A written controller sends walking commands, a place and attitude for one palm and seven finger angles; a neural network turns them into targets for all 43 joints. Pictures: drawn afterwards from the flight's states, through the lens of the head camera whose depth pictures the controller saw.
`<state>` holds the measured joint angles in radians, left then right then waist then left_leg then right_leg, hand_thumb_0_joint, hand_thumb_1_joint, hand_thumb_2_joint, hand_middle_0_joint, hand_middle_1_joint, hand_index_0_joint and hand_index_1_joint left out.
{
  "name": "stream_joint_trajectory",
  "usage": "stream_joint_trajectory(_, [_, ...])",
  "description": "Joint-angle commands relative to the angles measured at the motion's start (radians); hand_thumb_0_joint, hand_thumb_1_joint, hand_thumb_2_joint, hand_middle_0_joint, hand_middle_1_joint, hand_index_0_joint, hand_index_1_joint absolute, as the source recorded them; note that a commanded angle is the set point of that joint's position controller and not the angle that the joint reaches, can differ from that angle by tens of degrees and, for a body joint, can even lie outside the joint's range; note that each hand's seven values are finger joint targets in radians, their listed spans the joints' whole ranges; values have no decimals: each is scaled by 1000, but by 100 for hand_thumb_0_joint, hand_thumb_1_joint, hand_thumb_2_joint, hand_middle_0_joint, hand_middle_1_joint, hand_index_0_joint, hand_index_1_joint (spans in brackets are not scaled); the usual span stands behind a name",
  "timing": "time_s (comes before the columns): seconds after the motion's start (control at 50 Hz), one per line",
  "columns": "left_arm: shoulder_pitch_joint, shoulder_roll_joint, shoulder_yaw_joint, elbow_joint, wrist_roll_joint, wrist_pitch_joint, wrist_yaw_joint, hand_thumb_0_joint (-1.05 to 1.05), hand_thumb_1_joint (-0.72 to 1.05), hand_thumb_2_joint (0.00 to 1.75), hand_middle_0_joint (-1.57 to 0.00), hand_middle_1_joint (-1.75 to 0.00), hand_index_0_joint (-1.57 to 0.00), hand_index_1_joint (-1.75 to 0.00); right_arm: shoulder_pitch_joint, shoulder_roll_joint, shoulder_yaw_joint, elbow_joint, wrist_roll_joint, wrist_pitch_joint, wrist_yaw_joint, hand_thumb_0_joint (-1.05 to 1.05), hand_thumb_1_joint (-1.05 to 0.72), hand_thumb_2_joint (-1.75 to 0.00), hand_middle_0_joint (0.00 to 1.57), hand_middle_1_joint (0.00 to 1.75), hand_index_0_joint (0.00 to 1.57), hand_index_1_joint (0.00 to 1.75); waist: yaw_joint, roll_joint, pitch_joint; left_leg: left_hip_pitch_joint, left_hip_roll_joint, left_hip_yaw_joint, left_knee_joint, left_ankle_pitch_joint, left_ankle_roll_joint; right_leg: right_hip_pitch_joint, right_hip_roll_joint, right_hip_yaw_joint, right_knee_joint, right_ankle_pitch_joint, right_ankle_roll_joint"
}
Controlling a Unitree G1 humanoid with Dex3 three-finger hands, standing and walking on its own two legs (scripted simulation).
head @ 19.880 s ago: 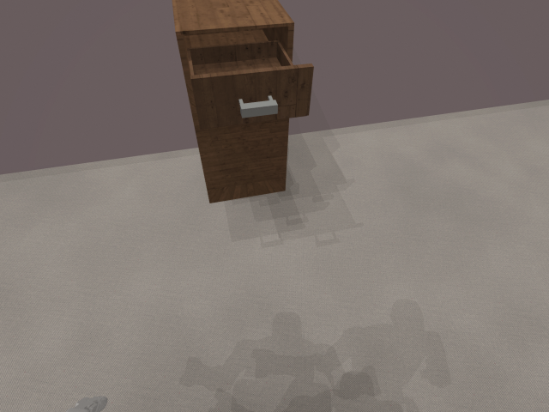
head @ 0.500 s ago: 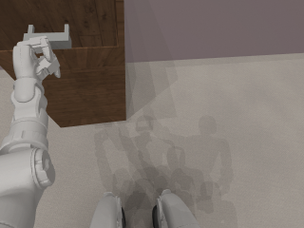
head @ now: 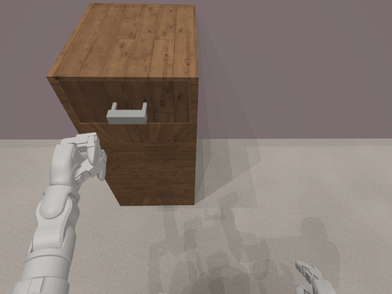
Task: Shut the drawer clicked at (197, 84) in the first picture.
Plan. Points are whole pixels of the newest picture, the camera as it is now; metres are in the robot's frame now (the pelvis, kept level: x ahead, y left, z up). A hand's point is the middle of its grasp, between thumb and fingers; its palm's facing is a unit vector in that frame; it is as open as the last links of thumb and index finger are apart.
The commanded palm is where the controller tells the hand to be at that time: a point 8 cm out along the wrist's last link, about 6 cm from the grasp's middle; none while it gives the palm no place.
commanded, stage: draw the hand back to the body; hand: left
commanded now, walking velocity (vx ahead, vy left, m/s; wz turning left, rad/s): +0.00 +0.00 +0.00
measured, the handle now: (128, 111) +0.58 +0.20 -0.01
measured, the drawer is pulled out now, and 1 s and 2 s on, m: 0.00 0.00 0.00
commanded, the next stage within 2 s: step back with the hand held close in 0.88 s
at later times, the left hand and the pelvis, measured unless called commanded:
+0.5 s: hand (40, 207) +0.23 +0.22 +0.16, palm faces +0.33 -0.90 -0.30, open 3.3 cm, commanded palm +0.18 +0.26 +0.18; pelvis +0.00 -0.01 +0.04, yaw +0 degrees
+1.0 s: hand out of the picture +0.17 +0.23 +0.20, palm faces +0.41 -0.84 -0.36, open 3.2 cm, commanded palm +0.12 +0.27 +0.22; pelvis -0.01 -0.01 +0.04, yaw +0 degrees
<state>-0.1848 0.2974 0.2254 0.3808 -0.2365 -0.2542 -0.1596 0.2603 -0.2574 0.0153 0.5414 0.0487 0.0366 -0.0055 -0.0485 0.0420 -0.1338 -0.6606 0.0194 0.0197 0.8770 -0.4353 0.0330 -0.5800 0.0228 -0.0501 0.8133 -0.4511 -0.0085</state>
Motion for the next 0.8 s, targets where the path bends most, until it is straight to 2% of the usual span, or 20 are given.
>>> stream_joint_trajectory(0.0, [-172,255,25,-348,90,12,80,0,90,90,-140,-160,-140,-160,-70,-114,-47,-154,9,-32,-38,0,-90,-90,20,30,20,30,46,17,-273,343,-10,-32,-183,394,-2,178,-9,47,-161,409,-27])
stream_joint_trajectory(0.02, [-160,182,-19,-392,101,41,133,0,90,90,-140,-160,-140,-160,-85,-100,-40,-167,7,-28,-48,0,-90,-90,20,30,20,30,17,27,-196,360,-8,-27,-217,351,-5,170,-7,40,-195,382,-24])
stream_joint_trajectory(0.04, [-115,174,-29,-398,115,66,169,0,90,90,-140,-160,-140,-160,-93,-104,-36,-165,7,-25,-56,0,-90,-90,20,30,20,30,29,22,-171,365,-4,-33,-248,315,-7,196,-9,38,-215,346,-24])
stream_joint_trajectory(0.06, [-103,168,-38,-411,123,86,195,0,90,90,-140,-160,-140,-160,-107,-103,-30,-164,7,-23,-64,0,-90,-90,20,30,20,30,24,5,-137,375,-1,-33,-270,294,-3,206,-10,36,-239,332,-23])
stream_joint_trajectory(0.1, [-84,215,-1,-461,135,107,234,0,90,90,-140,-160,-140,-160,-132,-105,-25,-157,4,-27,-80,0,-90,-90,20,30,20,30,33,-35,-118,396,0,-33,-306,288,4,262,-11,40,-277,332,-22])
stream_joint_trajectory(0.12, [-61,207,0,-487,140,115,245,0,90,90,-140,-160,-140,-160,-139,-101,-20,-156,1,-30,-84,0,-90,-90,20,30,20,30,37,-18,-133,429,-4,-28,-322,306,4,295,-16,42,-288,354,-21])
stream_joint_trajectory(0.16, [2,192,-3,-531,146,130,259,0,90,90,-140,-160,-140,-160,-155,-92,-13,-151,-2,-40,-85,0,-90,-90,20,30,20,30,46,10,-98,473,-1,-27,-355,339,2,323,-20,36,-317,381,-23])
stream_joint_trajectory(0.22, [76,174,-11,-599,148,140,266,0,90,90,-140,-160,-140,-160,-170,-88,-8,-143,-6,-60,-82,0,-90,-90,20,30,20,30,52,21,-53,520,2,-32,-401,358,-2,358,-16,33,-360,382,-24])
stream_joint_trajectory(0.3, [203,182,19,-664,146,146,267,0,90,90,-140,-160,-140,-160,-189,-87,-9,-132,-15,-81,-75,0,-90,-90,20,30,20,30,65,-13,-3,544,2,-24,-444,353,-1,399,-15,34,-414,380,-20])
stream_joint_trajectory(0.36, [279,177,36,-753,144,141,267,0,90,90,-140,-160,-140,-160,-196,-78,-10,-131,-20,-96,-68,0,-90,-90,20,30,20,30,71,23,7,572,2,-19,-464,379,-2,432,-23,34,-429,407,-20])
stream_joint_trajectory(0.4, [336,207,75,-804,146,135,268,0,90,90,-140,-160,-140,-160,-200,-81,-13,-126,-24,-109,-65,0,-90,-90,20,30,20,30,80,12,18,575,1,-16,-471,390,-2,442,-18,34,-447,414,-20])
stream_joint_trajectory(0.42, [375,180,63,-823,141,134,266,0,90,90,-140,-160,-140,-160,-200,-74,-13,-129,-25,-114,-62,0,-90,-90,20,30,20,30,78,20,36,571,2,-15,-477,384,-3,446,-22,32,-445,409,-19])
stream_joint_trajectory(0.5, [458,213,117,-904,143,119,268,0,90,90,-140,-160,-140,-160,-206,-76,-20,-120,-30,-136,-59,0,-90,-90,20,30,20,30,88,-7,55,574,-2,-9,-480,369,1,446,-21,37,-474,395,-14])
stream_joint_trajectory(0.52, [488,192,106,-930,140,115,268,0,90,90,-140,-160,-140,-160,-206,-71,-20,-123,-30,-142,-59,0,-90,-90,20,30,20,30,86,7,62,573,-2,-7,-480,367,2,452,-27,36,-466,398,-14])
stream_joint_trajectory(0.58, [570,210,143,-1004,142,103,271,0,90,90,-140,-160,-140,-160,-203,-70,-24,-120,-33,-161,-56,0,-90,-90,20,30,20,30,98,13,37,581,-3,-7,-473,392,3,463,-29,36,-462,422,-13])
stream_joint_trajectory(0.6, [606,222,162,-1005,143,101,272,0,90,90,-140,-160,-140,-160,-204,-70,-27,-117,-32,-169,-57,0,-90,-90,20,30,20,30,103,-4,61,574,-3,-6,-470,384,2,454,-24,38,-474,414,-14])
stream_joint_trajectory(0.62, [632,202,149,-1025,139,99,270,0,90,90,-140,-160,-140,-160,-205,-65,-27,-122,-30,-172,-57,0,-90,-90,20,30,20,30,98,-3,73,571,0,-4,-470,372,3,447,-27,38,-469,404,-12])
stream_joint_trajectory(0.68, [676,220,184,-1091,141,83,275,0,90,90,-140,-160,-140,-160,-203,-64,-30,-121,-28,-190,-59,0,-90,-90,20,30,20,30,106,12,75,569,1,-8,-463,373,1,441,-27,39,-468,402,-13])
stream_joint_trajectory(0.72, [673,178,152,-1016,142,89,273,0,90,90,-140,-160,-140,-160,-197,-65,-32,-107,-30,-192,-64,0,-90,-90,20,30,20,30,92,-25,140,554,3,-8,-469,319,3,401,-26,39,-486,340,-9])
stream_joint_trajectory(0.78, [639,176,150,-988,146,86,277,0,90,90,-140,-160,-140,-160,-191,-71,-35,-104,-30,-193,-74,0,-90,-90,20,30,20,30,91,-40,157,553,0,-9,-468,278,9,378,-28,44,-499,282,-6])
